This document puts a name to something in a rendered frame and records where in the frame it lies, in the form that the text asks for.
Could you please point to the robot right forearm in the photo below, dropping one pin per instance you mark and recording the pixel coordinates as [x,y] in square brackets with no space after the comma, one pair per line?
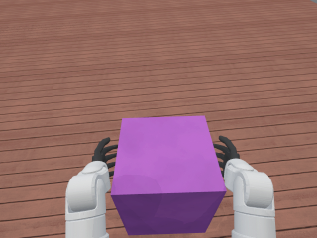
[253,200]

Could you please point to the right robot hand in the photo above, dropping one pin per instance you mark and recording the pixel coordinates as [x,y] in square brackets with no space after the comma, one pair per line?
[230,152]

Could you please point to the robot left forearm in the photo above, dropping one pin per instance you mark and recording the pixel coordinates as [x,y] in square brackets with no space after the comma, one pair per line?
[85,202]

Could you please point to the left robot hand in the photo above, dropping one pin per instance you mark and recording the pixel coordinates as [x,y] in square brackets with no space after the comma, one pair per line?
[100,151]

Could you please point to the carton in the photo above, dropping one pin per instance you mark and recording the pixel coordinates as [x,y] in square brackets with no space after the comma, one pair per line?
[167,179]

